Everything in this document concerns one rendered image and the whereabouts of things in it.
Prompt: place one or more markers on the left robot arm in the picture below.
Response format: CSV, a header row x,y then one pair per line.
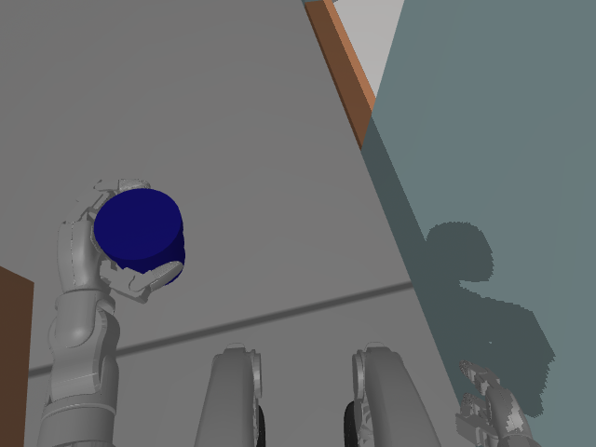
x,y
81,399

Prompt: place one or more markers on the left robot hand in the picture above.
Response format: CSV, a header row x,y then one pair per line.
x,y
82,263

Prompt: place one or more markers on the cup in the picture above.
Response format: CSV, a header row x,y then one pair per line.
x,y
141,229

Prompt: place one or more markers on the right robot hand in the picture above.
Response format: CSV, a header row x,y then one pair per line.
x,y
486,422

